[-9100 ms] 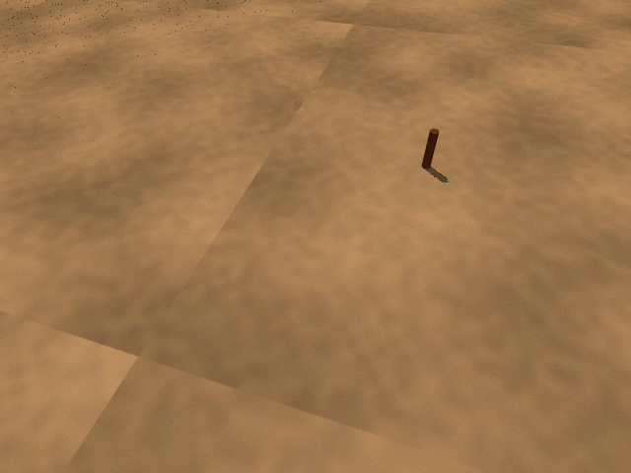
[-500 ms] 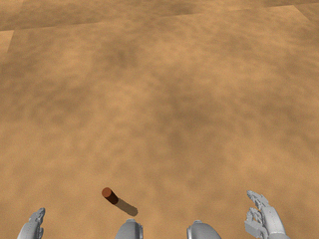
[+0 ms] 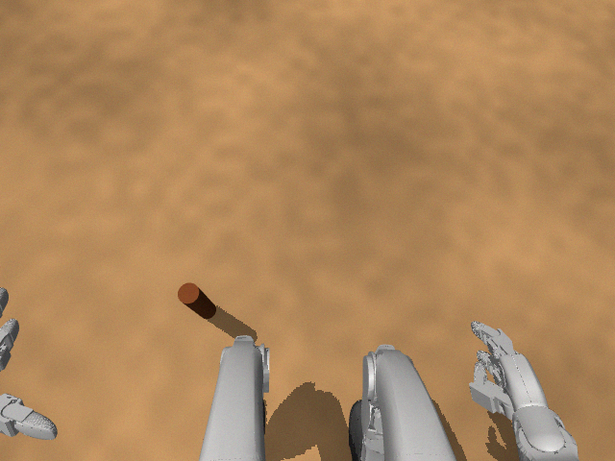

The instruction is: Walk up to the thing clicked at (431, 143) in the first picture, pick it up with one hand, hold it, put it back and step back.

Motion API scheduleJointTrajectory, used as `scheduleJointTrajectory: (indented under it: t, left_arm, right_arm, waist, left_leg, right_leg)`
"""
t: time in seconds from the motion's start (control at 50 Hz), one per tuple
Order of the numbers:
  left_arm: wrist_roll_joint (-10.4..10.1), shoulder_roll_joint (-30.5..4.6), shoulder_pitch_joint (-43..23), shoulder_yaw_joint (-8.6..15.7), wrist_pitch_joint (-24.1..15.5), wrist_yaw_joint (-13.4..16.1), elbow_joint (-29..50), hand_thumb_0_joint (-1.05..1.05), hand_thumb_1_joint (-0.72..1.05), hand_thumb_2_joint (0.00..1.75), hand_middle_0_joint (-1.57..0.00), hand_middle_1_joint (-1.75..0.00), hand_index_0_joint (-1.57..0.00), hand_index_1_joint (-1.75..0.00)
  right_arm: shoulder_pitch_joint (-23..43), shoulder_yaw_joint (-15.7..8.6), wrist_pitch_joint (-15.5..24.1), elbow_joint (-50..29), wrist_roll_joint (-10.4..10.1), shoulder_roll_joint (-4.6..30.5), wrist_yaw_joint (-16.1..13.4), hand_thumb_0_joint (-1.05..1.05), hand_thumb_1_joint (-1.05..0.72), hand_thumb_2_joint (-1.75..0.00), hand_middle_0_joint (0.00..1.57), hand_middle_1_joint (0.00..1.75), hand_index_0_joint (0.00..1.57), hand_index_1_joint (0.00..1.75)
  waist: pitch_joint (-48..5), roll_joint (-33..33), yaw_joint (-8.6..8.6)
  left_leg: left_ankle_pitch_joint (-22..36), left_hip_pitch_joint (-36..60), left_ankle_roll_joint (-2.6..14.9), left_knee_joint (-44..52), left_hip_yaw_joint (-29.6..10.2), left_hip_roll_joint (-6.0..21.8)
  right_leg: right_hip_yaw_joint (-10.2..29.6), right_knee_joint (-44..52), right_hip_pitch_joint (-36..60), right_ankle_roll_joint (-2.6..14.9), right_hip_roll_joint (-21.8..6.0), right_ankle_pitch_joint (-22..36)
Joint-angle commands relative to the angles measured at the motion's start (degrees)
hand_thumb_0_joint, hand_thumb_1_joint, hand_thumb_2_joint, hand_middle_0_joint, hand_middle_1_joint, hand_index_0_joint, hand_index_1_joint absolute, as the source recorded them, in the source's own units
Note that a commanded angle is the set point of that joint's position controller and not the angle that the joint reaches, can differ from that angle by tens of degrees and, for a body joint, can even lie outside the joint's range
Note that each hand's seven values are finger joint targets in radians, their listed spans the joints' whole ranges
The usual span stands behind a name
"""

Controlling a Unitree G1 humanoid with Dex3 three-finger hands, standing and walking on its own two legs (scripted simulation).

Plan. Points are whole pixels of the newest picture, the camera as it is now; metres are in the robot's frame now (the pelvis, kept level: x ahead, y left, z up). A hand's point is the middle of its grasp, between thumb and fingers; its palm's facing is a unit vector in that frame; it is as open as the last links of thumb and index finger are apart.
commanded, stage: go down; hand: left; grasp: from the side
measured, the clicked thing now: (199, 302) +0.38 +0.26 -0.46
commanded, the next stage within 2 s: approach in 1.78 s
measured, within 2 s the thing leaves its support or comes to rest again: neither
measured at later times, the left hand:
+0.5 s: hand (25, 338) +0.26 +0.41 -0.12, palm faces +0.22 -0.96 -0.18, open 17.6 cm
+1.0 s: hand (22, 332) +0.27 +0.43 -0.14, palm faces +0.24 -0.96 -0.15, open 17.7 cm
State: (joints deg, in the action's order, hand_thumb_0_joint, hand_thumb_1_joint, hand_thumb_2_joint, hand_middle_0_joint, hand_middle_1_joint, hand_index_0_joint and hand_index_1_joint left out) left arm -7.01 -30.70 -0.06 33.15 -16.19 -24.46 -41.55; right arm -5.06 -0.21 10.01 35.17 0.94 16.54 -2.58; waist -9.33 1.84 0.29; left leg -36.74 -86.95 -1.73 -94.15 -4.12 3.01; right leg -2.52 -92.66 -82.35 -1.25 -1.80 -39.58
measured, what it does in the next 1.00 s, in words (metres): lowers itself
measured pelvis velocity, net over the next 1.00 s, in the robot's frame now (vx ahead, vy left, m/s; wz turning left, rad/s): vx -0.04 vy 0.00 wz -0.08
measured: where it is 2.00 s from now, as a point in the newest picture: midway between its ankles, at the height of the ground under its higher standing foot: outside the picture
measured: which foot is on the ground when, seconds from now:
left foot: down 0.00-1.00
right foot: down 0.00-1.00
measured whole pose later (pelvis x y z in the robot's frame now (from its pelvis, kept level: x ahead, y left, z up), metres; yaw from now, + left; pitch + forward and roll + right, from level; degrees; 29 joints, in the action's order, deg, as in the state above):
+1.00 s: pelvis -0.04 +0.00 -0.13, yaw -4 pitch +33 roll -7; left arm -13.9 -47.3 -17.9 49.5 -20.2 -41.7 -56.5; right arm -2.5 4.6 11.9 39.5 2.3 19.2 -5.4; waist -7.3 2.3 -0.2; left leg -38.5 -114.7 -2.1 -119.7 -8.3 3.2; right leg -3.9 -116.8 -108.9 -1.4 -0.1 -41.1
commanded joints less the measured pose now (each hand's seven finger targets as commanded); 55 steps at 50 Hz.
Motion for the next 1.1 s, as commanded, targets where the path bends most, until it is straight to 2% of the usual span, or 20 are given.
scheduleJointTrajectory:
  t: [0.0,0.02,0.04,0.1,0.16,0.24,0.34,0.38,0.42,0.46,0.48,0.52,0.62,0.7,0.78,0.92,0.98,1.04,1.06,1.08]
  left_arm:
    - [-3.0,-20.6,-1.1,9.6,-3.7,-2.6,3.7,0.0,-0.61,0.06,-0.07,-0.1,-0.07,-0.1]
    - [-3.3,-23.2,-2.7,11.0,-4.0,-3.1,5.0,0.0,-0.6,0.06,-0.07,-0.09,-0.06,-0.1]
    - [-3.5,-23.0,-3.7,10.9,-3.8,-3.9,4.0,0.0,-0.61,0.05,-0.07,-0.09,-0.07,-0.09]
    - [-4.6,-23.9,-5.8,12.1,-3.8,-5.5,1.6,0.0,-0.61,0.04,-0.07,-0.09,-0.07,-0.09]
    - [-4.9,-27.4,-10.5,13.8,-5.1,-6.8,1.9,0.0,-0.61,0.03,-0.07,-0.09,-0.07,-0.08]
    - [-5.6,-28.3,-12.0,14.6,-6.0,-8.6,-1.1,0.0,-0.6,0.03,-0.07,-0.08,-0.07,-0.08]
    - [-6.6,-31.9,-13.9,16.8,-6.9,-10.8,-1.0,0.0,-0.6,0.03,-0.07,-0.07,-0.07,-0.07]
    - [-7.2,-31.5,-13.5,16.9,-6.9,-11.6,-2.0,0.0,-0.61,0.02,-0.07,-0.06,-0.07,-0.06]
    - [-7.4,-33.8,-14.6,18.0,-6.8,-11.9,-1.3,0.0,-0.6,0.03,-0.07,-0.06,-0.06,-0.06]
    - [-7.5,-34.3,-14.8,18.5,-6.6,-12.1,-2.5,0.0,-0.61,0.03,-0.07,-0.06,-0.07,-0.07]
    - [-7.8,-34.5,-14.7,18.8,-6.7,-12.4,-2.1,0.0,-0.6,0.03,-0.07,-0.05,-0.06,-0.06]
    - [-8.0,-35.5,-15.8,19.3,-6.9,-12.8,-1.2,0.0,-0.61,0.03,-0.07,-0.05,-0.06,-0.06]
    - [-8.8,-36.5,-17.5,19.9,-6.9,-14.2,-3.2,0.0,-0.61,0.04,-0.06,-0.05,-0.05,-0.06]
    - [-8.6,-36.8,-19.3,19.8,-6.9,-15.4,-4.0,0.0,-0.61,0.05,-0.06,-0.06,-0.05,-0.07]
    - [-8.6,-39.2,-21.1,20.8,-7.4,-15.8,-3.1,0.0,-0.61,0.05,-0.06,-0.05,-0.05,-0.06]
    - [-9.1,-40.9,-21.5,21.6,-7.1,-16.9,-5.0,0.0,-0.61,0.07,-0.05,-0.05,-0.04,-0.07]
    - [-9.4,-41.3,-22.2,22.2,-7.0,-17.3,-4.7,0.0,-0.61,0.07,-0.05,-0.05,-0.04,-0.07]
    - [-9.3,-42.5,-22.4,22.5,-6.9,-17.4,-4.8,0.0,-0.61,0.08,-0.05,-0.05,-0.03,-0.07]
    - [-9.3,-41.9,-22.9,22.2,-6.8,-17.6,-5.5,0.0,-0.6,0.08,-0.05,-0.05,-0.03,-0.07]
    - [-9.7,-41.4,-22.0,22.4,-6.7,-17.6,-6.2,0.0,-0.61,0.08,-0.05,-0.04,-0.03,-0.07]
  right_arm:
    - [-3.6,-4.4,2.7,-4.5,-0.1,11.4,-1.2,0.0,-0.89,-0.9,0.2,0.3,0.2,0.3]
    - [-3.4,-4.2,2.7,-4.3,0.0,11.5,-1.3,0.0,-0.89,-0.9,0.2,0.3,0.2,0.3]
    - [-3.8,-4.1,2.6,-3.9,-0.1,11.5,-1.4,0.0,-0.89,-0.9,0.2,0.3,0.2,0.3]
    - [-3.3,-3.6,2.8,-3.2,-0.1,11.4,-1.4,0.0,-0.89,-0.9,0.2,0.3,0.2,0.3]
    - [-2.6,-3.1,3.1,-3.0,-0.1,11.7,-1.7,0.0,-0.89,-0.9,0.2,0.3,0.2,0.3]
    - [-2.5,-2.8,3.3,-2.9,-0.2,12.3,-2.2,0.0,-0.89,-0.9,0.2,0.3,0.2,0.3]
    - [-3.6,-2.1,3.6,-1.7,0.0,13.3,-2.7,0.0,-0.9,-0.9,0.2,0.3,0.2,0.3]
    - [-3.6,-1.9,3.6,-1.1,0.1,13.5,-2.8,0.0,-0.91,-0.9,0.2,0.3,0.2,0.3]
    - [-4.1,-1.7,3.7,-0.7,0.2,13.7,-3.0,0.0,-0.91,-0.9,0.2,0.3,0.2,0.3]
    - [-3.6,-1.6,3.7,-0.8,0.1,13.6,-3.0,0.0,-0.91,-0.9,0.2,0.3,0.2,0.3]
    - [-3.0,-1.5,3.7,-0.7,0.1,13.8,-3.1,0.0,-0.91,-0.9,0.2,0.3,0.2,0.3]
    - [-3.4,-1.5,3.6,-0.3,0.3,14.1,-3.2,0.0,-0.91,-0.9,0.2,0.3,0.2,0.3]
    - [-3.4,-1.1,3.9,0.2,0.6,14.4,-3.5,0.0,-0.92,-0.91,0.2,0.3,0.2,0.3]
    - [-3.4,-1.0,3.9,0.7,0.8,14.9,-3.7,0.0,-0.92,-0.91,0.2,0.3,0.2,0.3]
    - [-2.8,-0.8,3.9,0.4,1.0,15.3,-3.7,0.0,-0.92,-0.91,0.2,0.3,0.2,0.3]
    - [-2.9,-0.1,4.0,0.6,1.1,15.4,-3.8,0.0,-0.92,-0.91,0.2,0.3,0.2,0.3]
    - [-3.1,0.0,4.0,0.7,1.2,15.3,-3.9,0.0,-0.92,-0.91,0.2,0.3,0.2,0.3]
    - [-2.9,0.1,4.0,0.8,1.2,15.6,-3.9,0.0,-0.92,-0.91,0.2,0.3,0.2,0.3]
    - [-3.0,0.1,4.0,0.6,1.1,15.5,-3.9,0.0,-0.92,-0.91,0.2,0.3,0.2,0.3]
    - [-3.0,0.2,4.0,0.5,1.2,15.4,-3.8,0.0,-0.92,-0.91,0.2,0.3,0.2,0.3]
  waist:
    - [-29.1,-9.2,2.96]
    - [-29.6,-9.8,3.65]
    - [-29.8,-10.2,2.84]
    - [-28.9,-7.7,2.61]
    - [-27.6,-9.0,2.48]
    - [-26.7,-9.6,2.1]
    - [-30.2,-11.6,2.98]
    - [-31.0,-12.0,3.11]
    - [-31.7,-12.0,3.19]
    - [-29.5,-10.8,3.08]
    - [-29.4,-11.4,3.81]
    - [-30.2,-13.5,3.77]
    - [-30.7,-11.9,3.07]
    - [-29.9,-13.6,2.41]
    - [-30.0,-14.2,3.08]
    - [-30.0,-13.4,3.07]
    - [-31.5,-13.2,3.0]
    - [-30.4,-12.9,3.35]
    - [-29.7,-13.0,2.52]
    - [-30.1,-11.6,2.79]
  left_leg:
    - [17.1,21.8,2.38,10.1,-0.1,-1.3]
    - [16.4,21.4,2.37,9.7,0.1,-1.1]
    - [16.4,20.4,2.34,8.8,-0.1,-1.1]
    - [15.6,15.1,2.92,5.1,0.7,-1.3]
    - [9.0,12.1,2.75,4.8,-0.1,-1.0]
    - [4.9,9.4,2.5,3.9,-0.9,-0.7]
    - [8.5,9.9,2.46,1.0,-0.9,-0.7]
    - [10.4,10.1,2.41,-0.4,-0.9,-0.6]
    - [11.4,9.4,2.47,-1.6,-0.7,-0.6]
    - [7.4,6.1,2.56,-1.5,-0.8,-0.6]
    - [6.5,6.1,2.54,-1.6,-0.7,-0.6]
    - [7.2,6.5,2.32,-2.2,-1.0,-0.4]
    - [10.0,4.6,2.7,-5.4,-0.3,-0.5]
    - [8.5,4.8,2.36,-5.6,-1.6,-0.1]
    - [5.3,2.8,2.36,-6.1,-1.3,-0.1]
    - [5.4,0.1,2.49,-8.3,-0.6,-0.4]
    - [7.9,0.5,2.55,-9.6,-0.4,-0.4]
    - [6.6,-0.8,2.55,-9.9,-0.3,-0.4]
    - [5.2,-1.5,2.56,-9.7,-0.6,-0.4]
    - [5.7,-1.7,2.64,-10.3,-0.3,-0.4]
  right_leg:
    - [0.4,8.3,6.6,2.92,2.0,14.2]
    - [0.8,8.4,6.9,2.89,2.0,13.8]
    - [0.6,7.2,5.8,2.96,2.0,13.9]
    - [0.9,6.1,4.5,2.73,2.3,13.5]
    - [0.3,3.8,0.7,2.99,2.5,8.5]
    - [-0.4,1.2,-3.2,3.02,2.8,6.0]
    - [-1.2,-2.0,-5.2,3.34,3.0,8.3]
    - [-1.4,-3.4,-6.4,3.44,3.1,9.4]
    - [-1.5,-4.0,-6.2,3.36,3.2,10.0]
    - [-1.7,-4.3,-7.0,3.29,3.3,7.3]
    - [-1.5,-4.6,-7.6,3.32,3.4,6.9]
    - [-1.8,-6.3,-9.0,3.43,3.4,7.4]
    - [-1.8,-7.4,-9.2,3.33,3.6,9.1]
    - [-2.7,-9.7,-12.5,3.45,3.5,8.2]
    - [-2.7,-10.8,-13.4,3.42,3.7,6.3]
    - [-2.9,-11.9,-13.7,3.42,3.8,6.1]
    - [-2.9,-12.5,-13.3,3.41,3.8,7.7]
    - [-2.9,-12.9,-14.2,3.38,3.9,6.7]
    - [-3.2,-13.2,-14.7,3.39,3.9,5.8]
    - [-3.0,-12.7,-14.0,3.24,3.9,6.1]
